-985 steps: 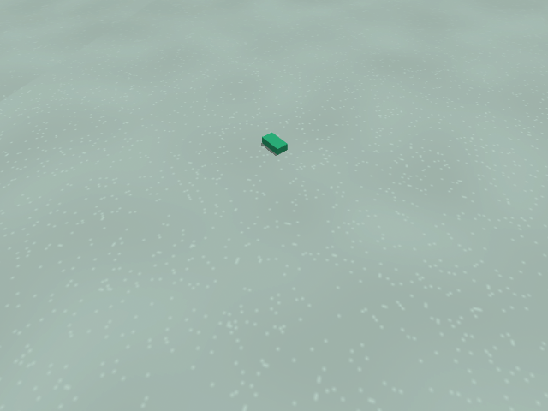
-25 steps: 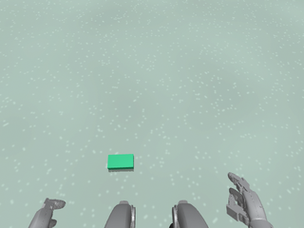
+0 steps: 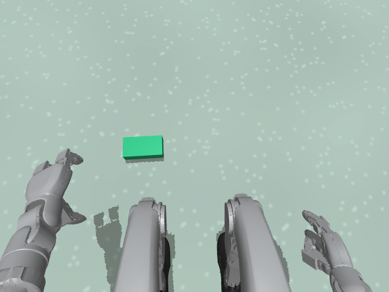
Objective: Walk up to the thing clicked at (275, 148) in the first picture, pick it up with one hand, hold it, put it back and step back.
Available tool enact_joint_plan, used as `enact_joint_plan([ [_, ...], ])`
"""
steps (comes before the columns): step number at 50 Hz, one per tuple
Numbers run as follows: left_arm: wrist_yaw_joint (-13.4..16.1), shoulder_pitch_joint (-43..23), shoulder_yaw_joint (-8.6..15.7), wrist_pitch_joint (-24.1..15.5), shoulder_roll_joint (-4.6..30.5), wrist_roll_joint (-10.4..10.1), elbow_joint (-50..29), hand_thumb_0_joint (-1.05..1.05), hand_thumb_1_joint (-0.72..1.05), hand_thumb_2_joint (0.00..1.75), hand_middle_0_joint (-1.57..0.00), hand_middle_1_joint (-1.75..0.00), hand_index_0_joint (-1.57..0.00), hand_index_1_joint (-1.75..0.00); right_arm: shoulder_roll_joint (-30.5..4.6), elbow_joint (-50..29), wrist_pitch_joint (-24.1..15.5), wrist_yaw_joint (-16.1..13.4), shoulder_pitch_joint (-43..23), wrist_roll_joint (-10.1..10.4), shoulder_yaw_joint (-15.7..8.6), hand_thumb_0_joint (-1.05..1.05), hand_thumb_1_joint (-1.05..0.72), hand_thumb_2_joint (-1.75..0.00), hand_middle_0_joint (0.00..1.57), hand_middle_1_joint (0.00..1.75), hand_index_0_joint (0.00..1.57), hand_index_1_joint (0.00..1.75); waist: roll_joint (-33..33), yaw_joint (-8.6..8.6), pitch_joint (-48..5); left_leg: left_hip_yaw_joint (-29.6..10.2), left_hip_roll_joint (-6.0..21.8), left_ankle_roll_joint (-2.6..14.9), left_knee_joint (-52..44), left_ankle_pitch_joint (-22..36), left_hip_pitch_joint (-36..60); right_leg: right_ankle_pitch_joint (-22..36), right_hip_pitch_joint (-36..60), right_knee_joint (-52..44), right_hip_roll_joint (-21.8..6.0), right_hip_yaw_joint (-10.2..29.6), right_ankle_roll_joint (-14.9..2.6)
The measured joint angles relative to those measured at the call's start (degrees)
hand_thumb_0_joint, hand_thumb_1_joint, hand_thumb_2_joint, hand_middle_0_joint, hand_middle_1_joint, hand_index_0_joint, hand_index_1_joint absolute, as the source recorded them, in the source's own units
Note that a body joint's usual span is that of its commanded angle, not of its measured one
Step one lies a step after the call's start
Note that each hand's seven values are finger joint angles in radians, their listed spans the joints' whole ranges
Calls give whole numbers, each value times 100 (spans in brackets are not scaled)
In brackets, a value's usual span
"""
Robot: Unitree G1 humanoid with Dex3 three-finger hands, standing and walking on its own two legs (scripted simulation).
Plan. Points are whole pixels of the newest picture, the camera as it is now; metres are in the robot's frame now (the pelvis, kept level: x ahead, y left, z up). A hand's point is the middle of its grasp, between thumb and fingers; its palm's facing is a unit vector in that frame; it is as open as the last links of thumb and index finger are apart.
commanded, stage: rise first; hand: left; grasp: from above
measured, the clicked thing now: (143, 147) +0.53 +0.18 -0.46
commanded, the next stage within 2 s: none
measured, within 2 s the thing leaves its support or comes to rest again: neither
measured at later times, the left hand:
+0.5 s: hand (95, 164) +0.42 +0.28 -0.26, palm faces -0.46 -0.05 -0.89, open 14.0 cm
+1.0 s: hand (107, 152) +0.46 +0.26 -0.31, palm faces -0.45 -0.02 -0.89, open 14.0 cm
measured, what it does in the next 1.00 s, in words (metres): lowers itself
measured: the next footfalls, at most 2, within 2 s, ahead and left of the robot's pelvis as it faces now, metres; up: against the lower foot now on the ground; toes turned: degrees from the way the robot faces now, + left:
none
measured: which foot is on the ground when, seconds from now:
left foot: down 0.00-1.00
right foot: down 0.00-1.00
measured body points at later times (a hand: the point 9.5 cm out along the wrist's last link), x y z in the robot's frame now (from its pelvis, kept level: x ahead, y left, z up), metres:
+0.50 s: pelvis -0.02 +0.01 -0.10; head +0.20 +0.05 +0.29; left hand +0.44 +0.28 -0.21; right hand +0.03 -0.27 -0.22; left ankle +0.07 +0.12 -0.45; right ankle +0.07 -0.11 -0.45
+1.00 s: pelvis -0.01 +0.01 -0.13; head +0.24 +0.05 +0.24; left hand +0.48 +0.26 -0.26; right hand +0.02 -0.26 -0.24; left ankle +0.07 +0.12 -0.45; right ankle +0.07 -0.11 -0.45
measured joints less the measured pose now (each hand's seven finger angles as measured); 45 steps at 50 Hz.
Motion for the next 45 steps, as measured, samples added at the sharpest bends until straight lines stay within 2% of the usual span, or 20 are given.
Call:
enact_joint_plan([
  [5,55,-918,-29,-222,245,544,797,0,-52,101,-13,-99,-12,-101,110,261,113,90,121,-103,26,1,-90,-90,21,30,20,30,6,-45,106,-59,5,-12,559,56,-678,70,-661,528,-1,-57,-23],
  [10,161,-1576,-50,-539,513,1076,1442,0,-49,100,-15,-96,-13,-98,210,419,240,162,313,-213,68,1,-89,-89,21,30,21,30,-13,-192,185,-137,13,3,1042,86,-1174,129,-1112,939,4,-133,-20],
  [18,653,-2250,-62,-784,772,1994,2251,0,-48,101,-14,-95,-12,-96,213,535,545,258,505,-347,145,1,-88,-89,21,30,21,30,-46,-526,215,-195,0,94,1569,96,-1705,164,-1539,1344,-7,-189,60],
  [27,1126,-2852,-119,-746,1000,2734,3033,0,-50,102,-13,-93,-11,-94,219,575,729,366,532,-519,251,1,-90,-89,21,30,21,30,-116,-814,218,-195,-31,175,1903,70,-2130,122,-1885,1619,-35,-191,136],
  [34,1336,-3206,-134,-731,1098,3010,3392,0,-52,102,-12,-94,-10,-95,263,563,757,449,496,-641,316,1,-90,-90,21,30,21,30,-128,-924,305,-192,-43,187,2118,5,-2347,46,-2091,1834,-47,-187,154],
  [45,1529,-3594,94,-623,1249,3018,3783,0,-51,100,-11,-97,-11,-97,327,498,713,559,451,-779,470,1,-91,-90,21,30,21,30,-145,-1048,492,-270,10,151,2334,-125,-2510,-15,-2293,2019,9,-257,111],
])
